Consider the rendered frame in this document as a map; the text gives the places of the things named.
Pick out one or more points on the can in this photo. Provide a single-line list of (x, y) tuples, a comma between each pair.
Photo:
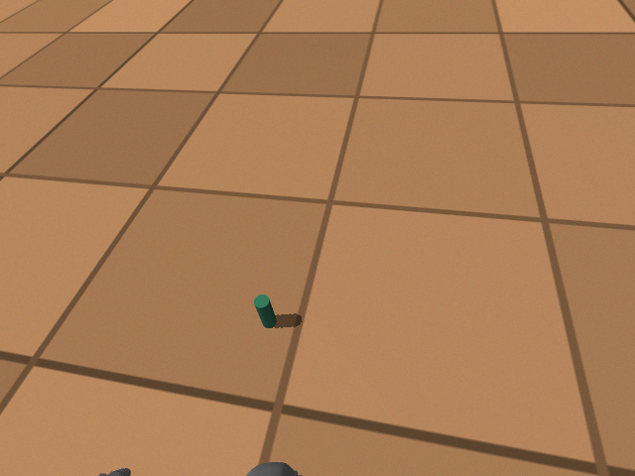
[(265, 311)]

